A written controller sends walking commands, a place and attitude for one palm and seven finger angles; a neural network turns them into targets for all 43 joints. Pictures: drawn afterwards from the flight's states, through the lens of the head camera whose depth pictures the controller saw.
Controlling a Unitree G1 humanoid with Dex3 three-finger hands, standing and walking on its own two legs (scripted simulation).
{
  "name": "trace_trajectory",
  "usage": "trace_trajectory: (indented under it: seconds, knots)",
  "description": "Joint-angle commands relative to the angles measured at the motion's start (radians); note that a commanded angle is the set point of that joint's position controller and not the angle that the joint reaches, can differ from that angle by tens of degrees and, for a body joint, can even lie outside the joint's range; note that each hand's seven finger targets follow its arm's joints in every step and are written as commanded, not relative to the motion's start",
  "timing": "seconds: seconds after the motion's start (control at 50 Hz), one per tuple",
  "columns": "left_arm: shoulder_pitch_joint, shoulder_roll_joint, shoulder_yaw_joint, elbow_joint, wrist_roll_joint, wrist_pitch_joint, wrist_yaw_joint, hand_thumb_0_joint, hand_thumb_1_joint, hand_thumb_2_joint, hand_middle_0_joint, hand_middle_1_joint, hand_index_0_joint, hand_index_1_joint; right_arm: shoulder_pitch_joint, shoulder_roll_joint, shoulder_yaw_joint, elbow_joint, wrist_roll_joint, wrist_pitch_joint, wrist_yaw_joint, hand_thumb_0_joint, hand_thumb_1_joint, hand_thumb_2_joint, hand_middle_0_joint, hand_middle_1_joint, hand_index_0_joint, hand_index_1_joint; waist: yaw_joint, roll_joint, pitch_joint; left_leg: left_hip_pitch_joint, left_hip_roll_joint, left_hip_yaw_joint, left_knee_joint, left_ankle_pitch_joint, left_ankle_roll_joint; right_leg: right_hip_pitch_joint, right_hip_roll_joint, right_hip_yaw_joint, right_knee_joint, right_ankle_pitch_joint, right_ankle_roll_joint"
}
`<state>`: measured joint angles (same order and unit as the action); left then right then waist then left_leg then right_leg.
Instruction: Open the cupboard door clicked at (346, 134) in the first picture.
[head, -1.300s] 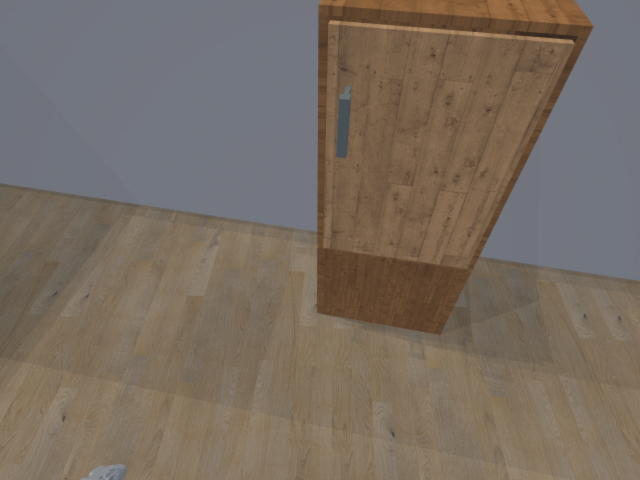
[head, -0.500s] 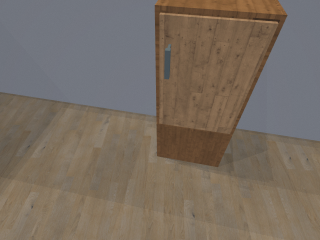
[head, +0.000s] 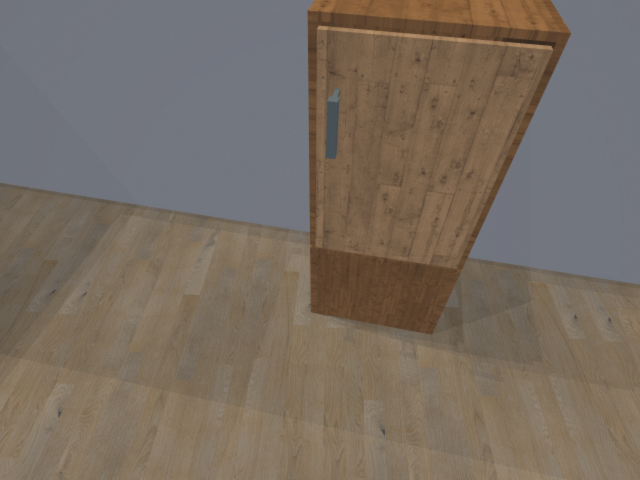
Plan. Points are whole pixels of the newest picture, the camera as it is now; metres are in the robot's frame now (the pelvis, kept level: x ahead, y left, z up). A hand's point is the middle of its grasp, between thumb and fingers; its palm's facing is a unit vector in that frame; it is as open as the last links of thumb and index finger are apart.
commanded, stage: look at it before walking up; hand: left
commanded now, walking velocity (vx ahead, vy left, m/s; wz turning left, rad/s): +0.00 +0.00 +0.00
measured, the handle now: (333, 124) +0.76 +0.02 +0.05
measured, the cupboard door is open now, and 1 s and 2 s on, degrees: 1 1 1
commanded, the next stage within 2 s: turn to face it in 0.14 s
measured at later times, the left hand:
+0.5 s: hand out of the picture +0.08 +0.24 -0.16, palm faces -0.04 -0.95 -0.32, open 7.4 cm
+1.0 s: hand out of the picture +0.03 +0.15 -0.18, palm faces -0.03 -0.98 -0.18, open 7.4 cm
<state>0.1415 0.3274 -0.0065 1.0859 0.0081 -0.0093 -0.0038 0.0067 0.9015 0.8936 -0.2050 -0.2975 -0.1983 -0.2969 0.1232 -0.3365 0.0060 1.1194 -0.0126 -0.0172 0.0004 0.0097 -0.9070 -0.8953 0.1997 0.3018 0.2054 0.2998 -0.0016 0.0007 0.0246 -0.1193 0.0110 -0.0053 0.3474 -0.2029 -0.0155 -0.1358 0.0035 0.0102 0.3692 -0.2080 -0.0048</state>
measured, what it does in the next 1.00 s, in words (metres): lifts its left foot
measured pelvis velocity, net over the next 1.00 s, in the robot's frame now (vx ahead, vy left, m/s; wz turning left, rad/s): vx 0.06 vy -0.02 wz -0.11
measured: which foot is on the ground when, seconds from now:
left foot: down 0.00-0.84, up 0.86-1.00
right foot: down 0.00-1.00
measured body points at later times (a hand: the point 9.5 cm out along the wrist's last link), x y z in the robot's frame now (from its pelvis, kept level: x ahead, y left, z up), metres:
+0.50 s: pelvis +0.00 +0.00 +0.00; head +0.01 +0.00 +0.45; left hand +0.08 +0.29 -0.14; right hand +0.08 -0.29 -0.14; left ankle -0.01 +0.13 -0.75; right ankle +0.00 -0.12 -0.75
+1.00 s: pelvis +0.06 -0.02 -0.01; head +0.08 -0.03 +0.44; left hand +0.03 +0.20 -0.16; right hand +0.04 -0.27 -0.17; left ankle +0.05 +0.10 -0.68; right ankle +0.00 -0.11 -0.75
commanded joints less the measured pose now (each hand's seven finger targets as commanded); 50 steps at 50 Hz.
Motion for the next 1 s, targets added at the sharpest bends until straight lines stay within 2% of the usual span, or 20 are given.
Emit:
trace_trajectory:
  seconds: [0.0, 0.32, 0.44, 0.56, 0.6, 0.64, 0.68, 0.7, 0.72, 0.74, 0.76, 0.78, 0.8, 0.82, 0.84, 0.86, 0.88, 0.9, 0.94, 0.98]
  knots:
    - [-0.037, 0.210, 0.044, -0.063, 0.003, -0.022, 0.015, 0.000, 0.900, 0.900, -0.200, -0.300, -0.200, -0.300, -0.048, -0.195, -0.037, -0.063, 0.004, -0.020, -0.018, 0.000, -0.900, -0.900, 0.200, 0.300, 0.200, 0.300, 0.004, -0.009, -0.044, -0.004, 0.104, -0.086, -0.048, 0.126, 0.036, 0.000, -0.122, 0.106, -0.062, 0.136, -0.026]
    - [-0.034, 0.211, 0.048, -0.065, 0.003, -0.019, 0.014, 0.000, 0.900, 0.900, -0.200, -0.300, -0.200, -0.300, -0.040, -0.200, -0.042, -0.062, 0.003, -0.021, -0.023, 0.000, -0.900, -0.900, 0.200, 0.300, 0.200, 0.300, 0.001, 0.000, -0.063, 0.029, 0.114, -0.067, -0.033, 0.168, 0.032, 0.003, -0.115, 0.117, -0.045, 0.219, -0.031]
    - [0.009, 0.142, 0.044, -0.073, 0.004, 0.004, 0.017, 0.000, 0.900, 0.900, -0.200, -0.300, -0.200, -0.300, 0.002, -0.122, -0.036, -0.072, 0.003, -0.008, -0.028, 0.000, -0.900, -0.900, 0.200, 0.300, 0.200, 0.300, 0.000, -0.008, -0.064, 0.014, 0.120, -0.025, 0.016, 0.178, 0.020, -0.020, -0.108, 0.135, 0.011, 0.281, -0.026]
    - [0.051, 0.096, 0.041, -0.098, 0.007, 0.022, 0.019, 0.000, 0.900, 0.900, -0.200, -0.300, -0.200, -0.300, 0.042, -0.067, -0.039, -0.095, 0.002, 0.007, -0.030, 0.000, -0.900, -0.900, 0.200, 0.300, 0.200, 0.300, -0.001, -0.014, -0.034, -0.032, 0.119, -0.003, 0.053, 0.091, 0.016, -0.080, -0.094, 0.160, 0.048, 0.223, -0.024]
    - [0.073, 0.080, 0.043, -0.099, 0.010, 0.024, 0.012, 0.000, 0.900, 0.900, -0.200, -0.300, -0.200, -0.300, 0.061, -0.068, -0.040, -0.091, -0.004, 0.006, -0.026, 0.000, -0.900, -0.900, 0.200, 0.300, 0.200, 0.300, 0.001, -0.010, -0.039, -0.033, 0.130, -0.024, 0.024, -0.092, 0.028, -0.100, -0.063, 0.151, 0.052, 0.001, -0.025]
    - [0.086, 0.061, 0.050, -0.111, 0.014, 0.028, -0.001, 0.000, 0.900, 0.900, -0.200, -0.300, -0.200, -0.300, 0.071, -0.084, -0.052, -0.091, -0.009, 0.006, -0.022, 0.000, -0.900, -0.900, 0.200, 0.300, 0.200, 0.300, 0.003, 0.052, 0.038, -0.073, 0.161, -0.078, -0.047, -0.334, 0.056, -0.181, -0.015, 0.122, 0.084, -0.240, -0.024]
    - [0.105, 0.038, 0.058, -0.125, 0.019, 0.028, -0.012, 0.000, 0.900, 0.900, -0.200, -0.300, -0.200, -0.300, 0.100, -0.108, -0.069, -0.096, -0.010, 0.007, -0.021, 0.000, -0.900, -0.900, 0.200, 0.300, 0.200, 0.300, -0.001, 0.112, 0.086, -0.103, 0.247, -0.186, -0.126, -0.491, 0.114, -0.240, 0.030, 0.048, 0.230, -0.257, -0.020]
    - [0.116, 0.010, 0.062, -0.129, 0.022, 0.027, -0.016, 0.000, 0.900, 0.900, -0.200, -0.300, -0.200, -0.300, 0.104, -0.120, -0.078, -0.101, -0.010, 0.004, -0.023, 0.000, -0.900, -0.900, 0.200, 0.300, 0.200, 0.300, 0.002, 0.148, 0.098, -0.128, 0.297, -0.219, -0.149, -0.501, 0.144, -0.239, 0.033, 0.000, 0.322, -0.215, -0.015]
    - [0.123, -0.012, 0.063, -0.134, 0.023, 0.025, -0.021, 0.000, 0.900, 0.900, -0.200, -0.300, -0.200, -0.300, 0.110, -0.118, -0.082, -0.103, -0.010, -0.001, -0.024, 0.000, -0.900, -0.900, 0.200, 0.300, 0.200, 0.300, 0.004, 0.145, 0.091, -0.123, 0.318, -0.222, -0.147, -0.455, 0.163, -0.240, 0.013, -0.022, 0.347, -0.213, -0.012]
    - [0.133, -0.026, 0.066, -0.135, 0.023, 0.020, -0.024, 0.000, 0.900, 0.900, -0.200, -0.300, -0.200, -0.300, 0.114, -0.106, -0.083, -0.103, -0.013, -0.004, -0.025, 0.000, -0.900, -0.900, 0.200, 0.300, 0.200, 0.300, 0.008, 0.139, 0.095, -0.145, 0.313, -0.184, -0.118, -0.399, 0.159, -0.207, -0.003, -0.031, 0.315, -0.224, -0.013]
    - [0.169, -0.040, 0.069, -0.125, 0.023, 0.012, -0.026, 0.000, 0.900, 0.900, -0.200, -0.300, -0.200, -0.300, 0.116, -0.089, -0.079, -0.101, -0.014, -0.006, -0.026, 0.000, -0.900, -0.900, 0.200, 0.300, 0.200, 0.300, 0.023, 0.121, 0.089, -0.175, 0.279, -0.130, -0.052, -0.340, 0.137, -0.134, -0.001, -0.046, 0.231, -0.199, -0.015]
    - [0.239, -0.040, 0.072, -0.098, 0.023, 0.004, -0.024, 0.000, 0.900, 0.900, -0.200, -0.300, -0.200, -0.300, 0.111, -0.062, -0.076, -0.098, -0.013, -0.006, -0.025, 0.000, -0.900, -0.900, 0.200, 0.300, 0.200, 0.300, 0.055, 0.059, 0.073, -0.219, 0.222, -0.064, 0.066, -0.300, 0.106, -0.039, 0.004, -0.031, 0.127, -0.150, -0.027]
    - [0.309, 0.001, 0.083, -0.075, 0.027, -0.010, -0.015, 0.000, 0.900, 0.900, -0.200, -0.300, -0.200, -0.300, 0.114, -0.008, -0.067, -0.109, -0.006, -0.008, -0.025, 0.000, -0.900, -0.900, 0.200, 0.300, 0.200, 0.300, 0.075, -0.095, 0.068, -0.370, 0.126, 0.041, 0.296, -0.301, 0.053, 0.089, -0.111, 0.180, -0.003, -0.212, -0.079]
    - [0.401, 0.082, 0.099, -0.046, 0.021, -0.020, 0.002, 0.000, 0.900, 0.900, -0.200, -0.300, -0.200, -0.300, 0.067, 0.052, -0.052, -0.149, -0.001, -0.017, -0.018, 0.000, -0.900, -0.900, 0.200, 0.300, 0.200, 0.300, 0.106, -0.317, 0.063, -0.557, 0.015, 0.151, 0.546, -0.391, 0.010, 0.175, -0.309, 0.501, -0.156, -0.205, -0.181]
    - [0.454, 0.066, 0.094, -0.029, 0.009, -0.030, 0.014, 0.000, 0.900, 0.900, -0.200, -0.300, -0.200, -0.300, 0.007, 0.019, -0.059, -0.168, -0.009, -0.018, -0.017, 0.000, -0.900, -0.900, 0.200, 0.300, 0.200, 0.300, 0.128, -0.260, 0.083, -0.579, 0.045, 0.041, 0.684, -0.374, 0.024, 0.121, -0.342, 0.564, -0.192, -0.121, -0.221]
    - [0.415, 0.031, 0.087, -0.026, 0.011, -0.032, 0.020, 0.000, 0.900, 0.900, -0.200, -0.300, -0.200, -0.300, 0.002, 0.031, -0.064, -0.163, -0.007, -0.022, -0.014, 0.000, -0.900, -0.900, 0.200, 0.300, 0.200, 0.300, 0.091, -0.153, 0.105, -0.597, 0.065, 0.019, 0.755, -0.310, 0.024, 0.109, -0.333, 0.525, -0.177, -0.068, -0.261]
    - [0.377, 0.003, 0.081, -0.031, 0.013, -0.036, 0.026, 0.000, 0.900, 0.900, -0.200, -0.300, -0.200, -0.300, 0.022, 0.049, -0.064, -0.150, -0.008, -0.026, -0.012, 0.000, -0.900, -0.900, 0.200, 0.300, 0.200, 0.300, 0.060, -0.064, 0.091, -0.589, 0.089, 0.016, 0.765, -0.276, 0.021, 0.107, -0.320, 0.452, -0.146, -0.007, -0.267]
    - [0.342, -0.015, 0.076, -0.043, 0.017, -0.042, 0.027, 0.000, 0.900, 0.900, -0.200, -0.300, -0.200, -0.300, 0.051, 0.069, -0.063, -0.136, -0.012, -0.025, -0.008, 0.000, -0.900, -0.900, 0.200, 0.300, 0.200, 0.300, 0.034, -0.040, 0.073, -0.564, 0.096, 0.028, 0.759, -0.224, 0.012, 0.093, -0.284, 0.364, -0.132, 0.066, -0.250]
    - [0.328, -0.042, 0.067, -0.038, 0.017, -0.051, 0.029, 0.000, 0.900, 0.900, -0.200, -0.300, -0.200, -0.300, 0.083, 0.093, -0.062, -0.125, -0.012, -0.018, -0.006, 0.000, -0.900, -0.900, 0.200, 0.300, 0.200, 0.300, 0.009, -0.087, 0.055, -0.515, 0.097, 0.056, 0.717, -0.164, 0.000, 0.060, -0.242, 0.250, -0.130, 0.201, -0.228]
    - [0.339, -0.053, 0.064, -0.023, 0.021, -0.054, 0.030, 0.000, 0.900, 0.900, -0.200, -0.300, -0.200, -0.300, 0.068, 0.112, -0.064, -0.131, -0.007, -0.015, -0.002, 0.000, -0.900, -0.900, 0.200, 0.300, 0.200, 0.300, 0.006, -0.099, 0.063, -0.474, 0.091, 0.078, 0.639, -0.133, -0.003, 0.026, -0.220, 0.206, -0.137, 0.248, -0.217]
